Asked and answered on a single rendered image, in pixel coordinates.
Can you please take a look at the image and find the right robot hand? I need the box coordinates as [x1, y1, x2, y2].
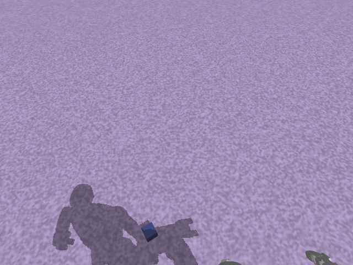
[306, 251, 338, 265]

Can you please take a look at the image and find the cube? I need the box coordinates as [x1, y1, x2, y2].
[141, 222, 158, 242]

